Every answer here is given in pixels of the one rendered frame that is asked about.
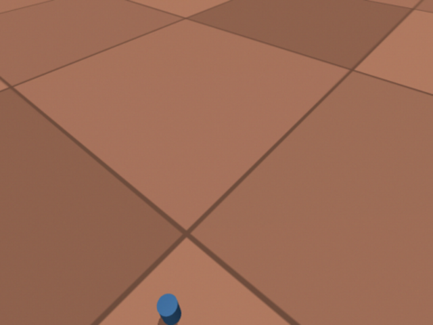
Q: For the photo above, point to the can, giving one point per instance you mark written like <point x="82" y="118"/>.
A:
<point x="169" y="309"/>

